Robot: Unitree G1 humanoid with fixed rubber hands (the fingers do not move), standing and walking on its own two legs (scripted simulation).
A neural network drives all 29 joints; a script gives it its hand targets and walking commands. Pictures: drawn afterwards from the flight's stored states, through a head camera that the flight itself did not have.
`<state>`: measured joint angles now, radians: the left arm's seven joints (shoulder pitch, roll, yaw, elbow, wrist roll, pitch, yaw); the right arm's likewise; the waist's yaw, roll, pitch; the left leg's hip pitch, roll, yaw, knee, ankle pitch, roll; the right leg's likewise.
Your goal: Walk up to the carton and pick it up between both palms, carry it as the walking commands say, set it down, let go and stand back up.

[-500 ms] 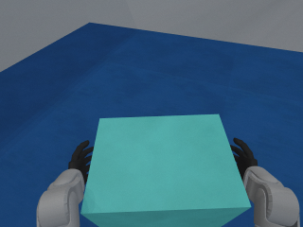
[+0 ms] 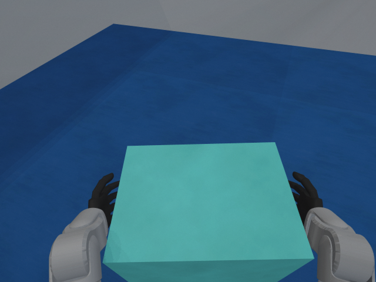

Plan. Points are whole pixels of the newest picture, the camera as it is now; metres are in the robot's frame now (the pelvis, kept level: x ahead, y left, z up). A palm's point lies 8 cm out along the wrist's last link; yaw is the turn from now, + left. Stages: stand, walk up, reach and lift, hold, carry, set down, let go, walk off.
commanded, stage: carry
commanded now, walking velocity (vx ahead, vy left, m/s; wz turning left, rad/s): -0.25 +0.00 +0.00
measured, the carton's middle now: (202, 222) +0.26 +0.00 -0.01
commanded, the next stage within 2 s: none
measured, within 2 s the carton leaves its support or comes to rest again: neither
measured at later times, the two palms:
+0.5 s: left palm out of the picture +0.09 +0.23 +0.09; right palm out of the picture +0.11 -0.16 +0.10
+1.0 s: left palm out of the picture +0.06 +0.18 +0.07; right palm out of the picture +0.06 -0.20 +0.07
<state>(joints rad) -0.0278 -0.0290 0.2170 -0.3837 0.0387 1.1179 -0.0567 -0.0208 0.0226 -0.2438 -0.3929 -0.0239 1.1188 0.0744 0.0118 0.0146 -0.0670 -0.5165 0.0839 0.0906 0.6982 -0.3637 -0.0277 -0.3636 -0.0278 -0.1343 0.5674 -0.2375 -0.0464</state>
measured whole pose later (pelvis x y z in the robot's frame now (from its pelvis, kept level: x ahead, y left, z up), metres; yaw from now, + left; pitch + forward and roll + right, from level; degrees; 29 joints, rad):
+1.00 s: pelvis -0.20 -0.01 +0.00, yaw +1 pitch +2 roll +0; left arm -0.08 -0.01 0.22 -0.20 0.09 1.03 -0.06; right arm -0.11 0.01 -0.24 -0.16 -0.04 1.03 0.08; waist -0.02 0.01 -0.11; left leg -0.39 0.09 0.08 0.49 -0.12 -0.03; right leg -0.34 -0.03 -0.15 0.53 -0.23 -0.04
